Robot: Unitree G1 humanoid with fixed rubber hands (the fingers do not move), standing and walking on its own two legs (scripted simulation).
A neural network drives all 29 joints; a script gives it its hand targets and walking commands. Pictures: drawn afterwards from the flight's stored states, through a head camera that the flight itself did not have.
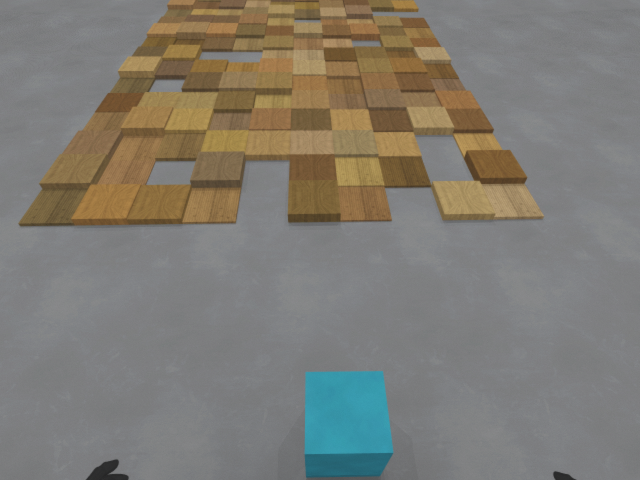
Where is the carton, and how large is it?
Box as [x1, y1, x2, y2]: [305, 371, 392, 477]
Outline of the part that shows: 382,371 306,372 306,477 379,475 392,454 392,445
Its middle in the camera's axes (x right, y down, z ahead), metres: +0.06 +0.51 +1.07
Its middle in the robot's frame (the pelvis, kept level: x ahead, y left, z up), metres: +0.39 -0.05 -0.66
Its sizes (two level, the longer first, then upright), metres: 0.210 0.200 0.250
